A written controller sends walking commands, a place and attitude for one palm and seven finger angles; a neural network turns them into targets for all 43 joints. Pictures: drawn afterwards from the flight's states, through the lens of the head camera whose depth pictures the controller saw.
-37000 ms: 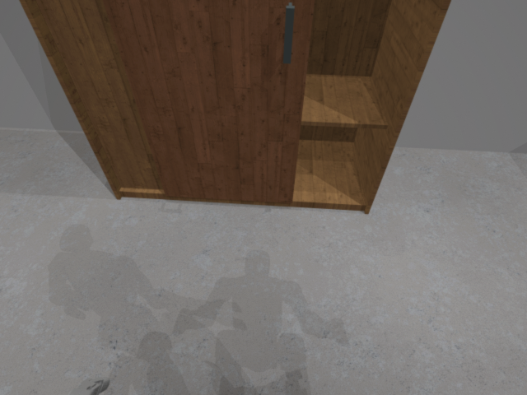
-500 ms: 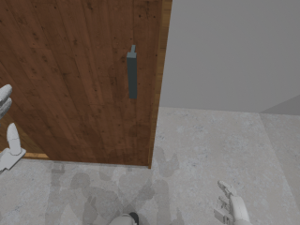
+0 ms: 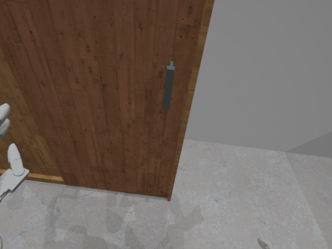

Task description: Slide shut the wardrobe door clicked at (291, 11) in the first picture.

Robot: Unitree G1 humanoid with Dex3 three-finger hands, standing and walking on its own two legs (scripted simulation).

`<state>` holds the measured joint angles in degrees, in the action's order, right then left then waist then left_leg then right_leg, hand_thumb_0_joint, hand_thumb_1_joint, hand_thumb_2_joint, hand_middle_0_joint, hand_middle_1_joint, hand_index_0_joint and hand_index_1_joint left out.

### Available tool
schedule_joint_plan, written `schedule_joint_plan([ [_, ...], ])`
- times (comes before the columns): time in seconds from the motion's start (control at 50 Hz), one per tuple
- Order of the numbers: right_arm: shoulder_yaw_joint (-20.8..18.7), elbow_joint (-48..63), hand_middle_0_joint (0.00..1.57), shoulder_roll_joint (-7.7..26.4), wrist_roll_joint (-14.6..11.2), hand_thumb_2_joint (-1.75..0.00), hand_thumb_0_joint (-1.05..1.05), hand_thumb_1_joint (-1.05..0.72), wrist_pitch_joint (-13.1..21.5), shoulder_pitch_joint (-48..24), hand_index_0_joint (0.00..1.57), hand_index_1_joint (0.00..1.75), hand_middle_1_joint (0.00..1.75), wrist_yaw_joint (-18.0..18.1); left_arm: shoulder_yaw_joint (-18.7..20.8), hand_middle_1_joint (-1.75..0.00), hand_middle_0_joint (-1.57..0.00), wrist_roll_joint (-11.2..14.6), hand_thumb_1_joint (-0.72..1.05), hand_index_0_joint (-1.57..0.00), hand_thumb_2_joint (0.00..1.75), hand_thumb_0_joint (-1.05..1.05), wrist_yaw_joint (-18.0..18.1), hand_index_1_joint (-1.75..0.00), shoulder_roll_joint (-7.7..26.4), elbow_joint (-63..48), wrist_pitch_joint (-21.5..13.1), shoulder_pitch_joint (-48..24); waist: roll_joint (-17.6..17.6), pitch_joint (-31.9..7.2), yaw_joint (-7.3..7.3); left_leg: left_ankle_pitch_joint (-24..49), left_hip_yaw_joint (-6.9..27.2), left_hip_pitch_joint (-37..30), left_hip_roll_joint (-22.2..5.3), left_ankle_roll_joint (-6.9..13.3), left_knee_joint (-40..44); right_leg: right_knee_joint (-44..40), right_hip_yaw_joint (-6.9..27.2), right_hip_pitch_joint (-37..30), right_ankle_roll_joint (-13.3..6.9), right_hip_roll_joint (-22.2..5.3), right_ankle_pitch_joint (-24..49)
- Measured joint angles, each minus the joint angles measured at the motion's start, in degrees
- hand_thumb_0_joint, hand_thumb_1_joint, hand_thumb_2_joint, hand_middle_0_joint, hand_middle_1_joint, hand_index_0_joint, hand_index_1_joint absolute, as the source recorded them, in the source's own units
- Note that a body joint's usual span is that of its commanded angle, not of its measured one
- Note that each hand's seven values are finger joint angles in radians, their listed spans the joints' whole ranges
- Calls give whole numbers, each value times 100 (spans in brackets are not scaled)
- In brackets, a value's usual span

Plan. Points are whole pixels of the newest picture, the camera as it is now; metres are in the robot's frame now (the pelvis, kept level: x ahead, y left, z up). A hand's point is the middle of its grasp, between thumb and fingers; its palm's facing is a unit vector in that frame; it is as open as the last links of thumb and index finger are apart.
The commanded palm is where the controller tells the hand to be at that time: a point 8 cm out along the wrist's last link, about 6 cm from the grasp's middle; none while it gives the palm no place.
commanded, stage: stop stepping back and stand still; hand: left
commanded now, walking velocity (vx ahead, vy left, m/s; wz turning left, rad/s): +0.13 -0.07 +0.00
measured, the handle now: (168, 86) +0.61 +0.04 +0.11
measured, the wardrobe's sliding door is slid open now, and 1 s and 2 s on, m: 0.00 0.00 0.00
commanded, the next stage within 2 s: let the arm hang, fingers relaxed in 0.32 s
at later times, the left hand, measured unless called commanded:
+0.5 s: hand (49, 185) +0.22 +0.27 +0.08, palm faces +0.35 -0.83 -0.42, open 7.4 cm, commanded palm none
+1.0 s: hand out of the picture -0.02 +0.19 -0.16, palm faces +0.10 -0.97 -0.23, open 7.2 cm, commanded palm none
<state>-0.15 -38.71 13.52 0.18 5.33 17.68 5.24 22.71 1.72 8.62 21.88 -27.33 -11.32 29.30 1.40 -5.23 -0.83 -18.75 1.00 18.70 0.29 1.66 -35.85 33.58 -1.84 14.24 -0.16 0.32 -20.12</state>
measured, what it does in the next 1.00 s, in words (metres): steps on the spot: right foot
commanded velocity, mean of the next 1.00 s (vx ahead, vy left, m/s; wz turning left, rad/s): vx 0.03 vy -0.02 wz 0.00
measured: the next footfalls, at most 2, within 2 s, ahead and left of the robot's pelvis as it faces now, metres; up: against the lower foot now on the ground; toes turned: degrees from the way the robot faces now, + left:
right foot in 0.28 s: +0.05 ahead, -0.12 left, +0.00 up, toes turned +4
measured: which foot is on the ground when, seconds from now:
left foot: down 0.00-1.00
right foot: down 0.00-0.00, up 0.02-0.26, down 0.28-1.00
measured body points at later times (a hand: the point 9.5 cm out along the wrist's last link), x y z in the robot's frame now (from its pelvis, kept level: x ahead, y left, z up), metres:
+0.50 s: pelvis +0.00 +0.00 -0.01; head -0.02 +0.00 +0.44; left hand +0.19 +0.31 +0.10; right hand +0.14 -0.26 -0.10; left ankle +0.03 +0.10 -0.73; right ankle -0.01 -0.11 -0.71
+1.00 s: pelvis -0.03 -0.01 +0.02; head -0.01 -0.01 +0.46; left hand -0.02 +0.24 -0.14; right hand -0.01 -0.23 -0.14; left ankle -0.01 +0.08 -0.73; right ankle +0.01 -0.12 -0.73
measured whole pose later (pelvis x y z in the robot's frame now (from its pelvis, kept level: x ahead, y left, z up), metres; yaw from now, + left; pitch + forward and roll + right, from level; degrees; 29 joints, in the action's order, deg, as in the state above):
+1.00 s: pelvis -0.03 -0.01 +0.02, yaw +4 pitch -1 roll -1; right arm 0.4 -59.6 8.4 1.0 -1.3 17.3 1.7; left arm 1.6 -0.6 0.9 11.6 59.8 1.9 15.0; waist -0.8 2.9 0.3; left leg -12.4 -0.2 13.1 1.6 2.3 -26.6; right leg 24.1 -0.7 12.5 -1.2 1.7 -10.5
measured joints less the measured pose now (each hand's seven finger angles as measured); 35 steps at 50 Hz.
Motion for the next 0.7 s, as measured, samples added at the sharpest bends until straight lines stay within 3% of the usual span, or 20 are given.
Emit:
schedule_joint_plan([
  [0.06, 34, -70, 20, -130, 2, -90, 1, -91, 48, -165, 21, 30, 30, 42, 119, -30, -21, -44, 89, -22, 90, 1, 90, -30, -135, 551, 112, -512, 94, 224, 39, 255, -115, -93, 159, 155, 39, 1019, 196, 391, -15, 29, -430],
  [0.12, 141, -7, 20, -363, 47, -90, 1, -91, 199, -196, 21, 30, 30, -70, 146, -30, -20, -55, 89, -21, 90, 2, 61, -30, -74, 592, 217, -598, 123, 370, 195, 579, -81, -315, 181, 171, 507, 1623, 155, 710, -20, 128, -429],
  [0.2, 305, 114, 20, -544, 61, -90, 1, -91, 294, -120, 21, 30, 30, -244, 24, -30, -20, -83, 89, -21, 90, 2, -12, -30, 48, 19, 86, -135, 77, 370, 245, 801, -64, -449, 72, 112, 922, 827, -113, 535, -42, 126, -267],
  [0.28, 332, 264, 21, -566, 108, -90, 1, -90, 158, -74, 21, 30, 30, -250, 77, -30, -20, -136, 89, -21, 90, 2, -58, -30, 289, -191, -43, 357, 5, 212, 189, 531, -160, -191, 47, 29, 643, -472, -211, -137, -205, 95, -227],
  [0.34, 238, 178, 21, -410, 100, -90, 1, -90, -12, -252, 21, 30, 30, -225, 110, -30, -21, -80, 89, -22, 90, 1, -90, -30, 290, -7, -30, 229, -160, 334, 66, 20, -149, 189, -33, -55, -281, -515, -237, -74, -295, 165, 664],
  [0.38, 169, 53, 21, -295, 48, -90, 1, -90, -49, -299, 21, 30, 30, -213, 95, -30, -21, -31, 89, -22, 90, 1, -87, -30, 210, 136, 5, 39, -163, 384, 15, -136, -170, 284, -61, -75, -645, -400, -266, -105, -250, 145, 512],
  [0.42, 129, 20, 21, -186, 16, -90, 1, -90, -51, -288, 21, 30, 30, -185, 122, -30, -21, 17, 89, -22, 90, 1, -61, -30, 94, 198, 32, -48, -105, 380, -3, 39, -225, 98, -109, -59, -258, -244, -259, -118, -200, 99, 305],
  [0.44, 53, -60, 21, -74, 17, -90, 1, -90, 71, -282, 21, 30, 30, -281, 30, -30, -21, -82, 89, -22, 90, 1, -134, -30, 40, 464, -14, -198, -158, 324, 13, 497, -167, 85, -119, -45, -130, -32, -336, -8, -169, 70, 199],
  [0.46, -29, -172, 20, 53, 24, -90, 1, -90, 92, -310, 21, 30, 30, -375, -165, -30, -21, -177, 89, -21, 90, 1, -268, -30, -22, 957, 84, -454, -212, 262, 23, 470, -127, 147, -60, -34, -182, 286, -370, 167, -122, 1, 85],
  [0.5, -106, -384, 20, 248, 65, -90, 1, -90, -92, -464, 21, 30, 30, -449, -600, -30, -20, -268, 90, -21, 90, 0, -485, -30, -244, 2230, 617, -924, -283, 187, 78, 150, -126, 263, 103, 40, -333, 1075, -141, 554, -3, -82, -411],
  [0.56, -96, -521, 20, 284, 202, -90, 1, -91, -273, -612, 21, 30, 30, -438, -1210, -30, -19, -315, 90, -20, 90, 1, -673, -30, -629, 4231, 1333, -1414, -276, 240, 276, 183, -107, 302, 291, 66, -254, 1901, 286, 947, 78, -37, -1028],
  [0.6, -23, -549, 20, 200, 235, -90, 1, -91, -344, -603, 21, 30, 30, -431, -1611, -30, -19, -317, 91, -20, 90, 1, -765, -30, -867, 5238, 1530, -1543, -172, 395, 336, 280, -82, 247, 324, 41, -167, 1479, 365, 836, 97, -16, -720],
  [0.62, 23, -568, 20, 131, 219, -90, 1, -91, -387, -577, 21, 30, 30, -437, -1799, -30, -19, -323, 91, -20, 90, 1, -809, -30, -952, 5592, 1543, -1513, -43, 463, 325, 281, -107, 239, 343, 2, -186, 958, 417, 670, 84, -42, -112],
  [0.64, 47, -621, 20, 63, 181, -90, 1, -91, -439, -562, 21, 30, 30, -451, -1966, -30, -19, -336, 91, -20, 90, 1, -844, -30, -1051, 5936, 1511, -1458, 57, 521, 299, 250, -125, 257, 328, -48, -252, 758, 421, 597, -63, -32, 87],
  [0.68, 18, -803, 20, -40, 132, -90, 1, -91, -579, -518, 21, 30, 30, -472, -2280, -30, -19, -350, 91, -20, 90, 1, -921, -30, -1314, 6659, 1504, -1351, 57, 650, 326, -188, 15, 254, 240, -83, -420, 705, 288, 498, -188, 73, 76],
  [0.7, -11, -886, 20, -83, 125, -90, 1, -91, -639, -441, 21, 30, 30, -478, -2238, -30, -20, -245, 93, -20, 90, 0, -889, -30, -1440, 6876, 1457, -1303, 28, 671, 335, -339, 88, 277, 191, -84, -507, 590, 182, 435, -214, 117, 81],
])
